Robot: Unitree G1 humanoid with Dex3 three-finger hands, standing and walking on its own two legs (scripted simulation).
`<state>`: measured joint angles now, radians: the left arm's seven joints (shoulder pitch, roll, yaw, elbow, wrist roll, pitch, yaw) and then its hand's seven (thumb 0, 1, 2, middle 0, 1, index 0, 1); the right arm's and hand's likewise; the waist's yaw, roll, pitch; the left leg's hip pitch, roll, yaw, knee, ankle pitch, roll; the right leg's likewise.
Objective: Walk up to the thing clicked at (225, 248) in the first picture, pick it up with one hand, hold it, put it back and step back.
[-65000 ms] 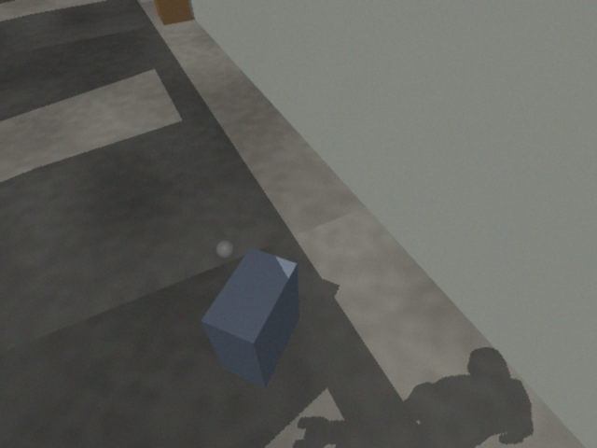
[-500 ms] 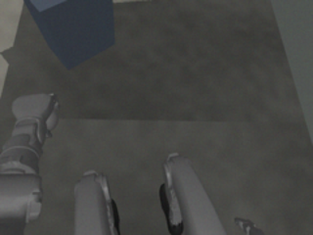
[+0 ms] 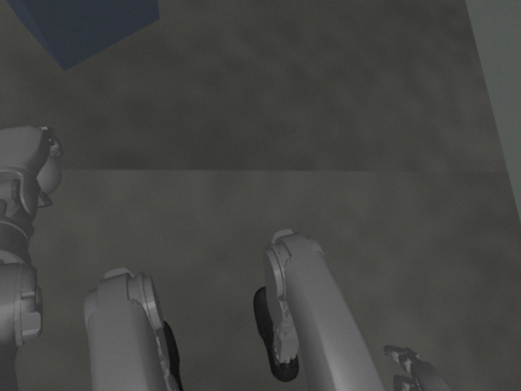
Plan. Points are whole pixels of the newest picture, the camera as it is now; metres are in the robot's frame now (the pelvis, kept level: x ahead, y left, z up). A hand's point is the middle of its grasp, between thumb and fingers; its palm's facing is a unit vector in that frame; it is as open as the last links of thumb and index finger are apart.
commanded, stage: crouch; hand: left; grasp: from above
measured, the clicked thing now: (33, 174) +0.49 +0.27 -0.18
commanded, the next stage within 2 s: lower in 0.50 s
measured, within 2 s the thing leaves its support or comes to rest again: neither
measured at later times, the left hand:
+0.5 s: hand (39, 177) +0.50 +0.27 -0.20, palm faces -0.45 -0.04 -0.89, open 9.5 cm
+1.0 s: hand (52, 184) +0.50 +0.27 -0.25, palm faces -0.46 -0.05 -0.89, open 9.5 cm
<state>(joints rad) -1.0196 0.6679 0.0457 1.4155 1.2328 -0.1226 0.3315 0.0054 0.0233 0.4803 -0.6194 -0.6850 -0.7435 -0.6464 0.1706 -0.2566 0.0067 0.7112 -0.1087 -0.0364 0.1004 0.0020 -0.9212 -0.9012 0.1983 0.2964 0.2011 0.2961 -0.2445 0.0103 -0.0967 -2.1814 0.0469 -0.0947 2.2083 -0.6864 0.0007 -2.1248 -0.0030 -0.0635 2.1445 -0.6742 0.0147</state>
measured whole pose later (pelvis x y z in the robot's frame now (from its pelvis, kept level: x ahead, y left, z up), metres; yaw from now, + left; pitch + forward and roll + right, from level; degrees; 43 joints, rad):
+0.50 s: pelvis -0.01 +0.00 -0.05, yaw -2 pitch +35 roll -8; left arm -1.09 0.77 0.05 1.50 1.26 -0.15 0.35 0.00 0.04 0.46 -0.61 -0.69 -0.73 -0.65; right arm 0.19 -0.26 0.09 0.72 -0.13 -0.04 0.11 0.00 -0.91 -0.90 0.20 0.30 0.20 0.30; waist -0.29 0.00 -0.04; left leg -2.31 0.04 -0.13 2.36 -0.68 0.01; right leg -2.23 0.00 -0.09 2.27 -0.66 0.02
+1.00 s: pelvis +0.00 +0.00 -0.07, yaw -4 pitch +34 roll -10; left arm -1.10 0.84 0.08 1.56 1.30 -0.19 0.40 0.00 0.03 0.48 -0.61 -0.68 -0.73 -0.66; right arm 0.18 -0.28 0.14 0.69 -0.16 -0.06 0.13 0.00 -0.92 -0.90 0.20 0.30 0.20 0.30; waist -0.32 -0.04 0.02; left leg -2.36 0.03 -0.16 2.44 -0.69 0.00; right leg -2.27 0.00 -0.11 2.33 -0.66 0.03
